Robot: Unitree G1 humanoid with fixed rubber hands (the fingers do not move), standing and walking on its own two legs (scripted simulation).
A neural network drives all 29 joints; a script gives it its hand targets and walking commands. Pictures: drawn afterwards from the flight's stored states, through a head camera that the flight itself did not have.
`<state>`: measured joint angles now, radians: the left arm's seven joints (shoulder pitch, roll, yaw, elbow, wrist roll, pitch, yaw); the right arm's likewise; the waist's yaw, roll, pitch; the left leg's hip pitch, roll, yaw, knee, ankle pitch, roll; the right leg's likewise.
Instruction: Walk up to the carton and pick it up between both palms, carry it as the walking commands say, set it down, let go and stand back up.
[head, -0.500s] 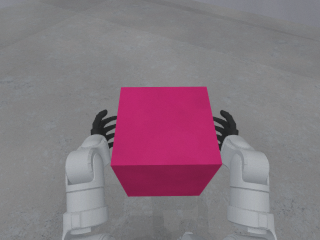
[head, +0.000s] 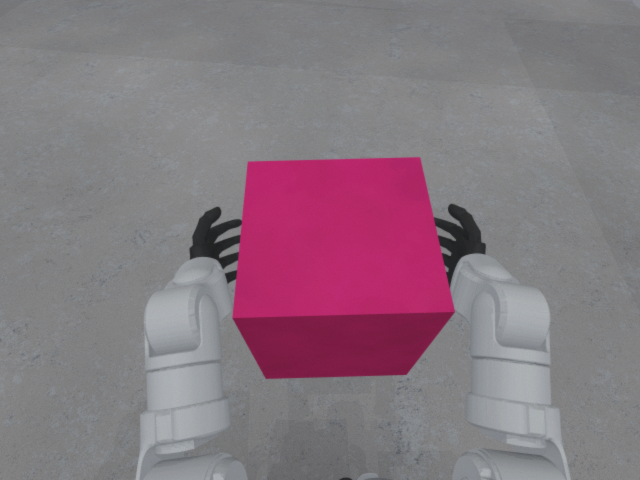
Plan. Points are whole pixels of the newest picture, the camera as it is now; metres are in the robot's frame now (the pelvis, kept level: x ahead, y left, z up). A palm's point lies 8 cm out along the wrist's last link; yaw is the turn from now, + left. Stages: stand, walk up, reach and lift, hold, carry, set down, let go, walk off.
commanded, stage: carry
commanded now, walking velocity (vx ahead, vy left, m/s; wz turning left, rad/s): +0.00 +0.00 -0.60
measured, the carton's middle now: (335, 279) +0.37 -0.02 +0.03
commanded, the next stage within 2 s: hold in 1.80 s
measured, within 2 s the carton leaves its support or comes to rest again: neither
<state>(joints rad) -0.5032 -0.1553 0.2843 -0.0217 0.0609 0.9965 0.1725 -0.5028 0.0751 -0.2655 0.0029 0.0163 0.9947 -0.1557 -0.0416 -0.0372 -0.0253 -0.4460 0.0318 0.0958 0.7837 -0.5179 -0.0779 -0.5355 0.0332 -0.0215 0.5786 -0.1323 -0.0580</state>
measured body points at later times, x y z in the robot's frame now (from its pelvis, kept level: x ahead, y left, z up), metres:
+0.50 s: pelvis -0.06 -0.03 +0.01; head -0.06 -0.03 +0.46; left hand +0.31 +0.04 +0.10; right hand +0.25 -0.26 +0.10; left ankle -0.02 +0.10 -0.72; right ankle -0.01 -0.13 -0.72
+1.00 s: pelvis -0.06 -0.01 +0.01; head -0.08 +0.00 +0.46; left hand +0.31 +0.08 +0.11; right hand +0.26 -0.22 +0.12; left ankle -0.02 +0.10 -0.72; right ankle -0.01 -0.13 -0.72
